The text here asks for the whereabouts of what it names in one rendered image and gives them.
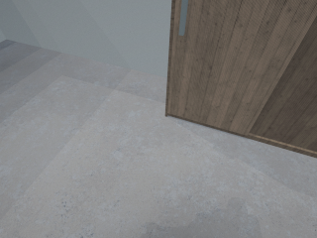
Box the handle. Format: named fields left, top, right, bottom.
left=178, top=0, right=188, bottom=36

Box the wardrobe door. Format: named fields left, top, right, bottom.
left=249, top=16, right=317, bottom=152
left=167, top=0, right=317, bottom=136

